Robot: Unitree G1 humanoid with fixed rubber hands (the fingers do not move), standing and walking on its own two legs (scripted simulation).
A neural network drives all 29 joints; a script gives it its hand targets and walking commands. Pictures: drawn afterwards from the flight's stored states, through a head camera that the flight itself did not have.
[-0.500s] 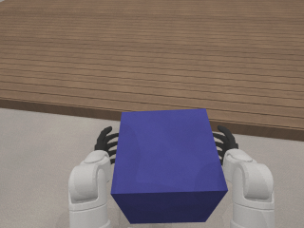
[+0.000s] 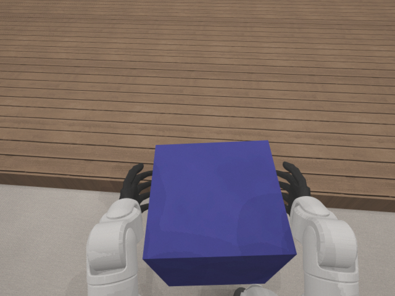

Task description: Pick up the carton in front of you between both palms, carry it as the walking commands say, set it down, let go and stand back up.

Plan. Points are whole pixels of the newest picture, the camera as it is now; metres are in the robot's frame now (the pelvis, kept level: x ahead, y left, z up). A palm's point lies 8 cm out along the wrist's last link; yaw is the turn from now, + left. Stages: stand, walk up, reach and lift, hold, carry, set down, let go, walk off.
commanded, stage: carry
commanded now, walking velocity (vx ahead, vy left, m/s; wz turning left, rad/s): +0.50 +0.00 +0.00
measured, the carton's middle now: (214, 219) +0.27 +0.00 +0.01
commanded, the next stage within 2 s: none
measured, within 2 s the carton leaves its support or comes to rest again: neither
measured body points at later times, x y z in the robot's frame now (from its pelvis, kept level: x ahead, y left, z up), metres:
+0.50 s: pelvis +0.33 -0.01 -0.01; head +0.35 -0.02 +0.44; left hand +0.68 +0.15 +0.15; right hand +0.69 -0.15 +0.14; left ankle +0.47 +0.11 -0.71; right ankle +0.21 -0.10 -0.74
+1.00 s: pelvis +0.68 +0.01 -0.01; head +0.76 +0.03 +0.43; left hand +1.08 +0.16 +0.12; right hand +1.07 -0.14 +0.13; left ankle +0.52 +0.08 -0.74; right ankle +0.84 -0.09 -0.56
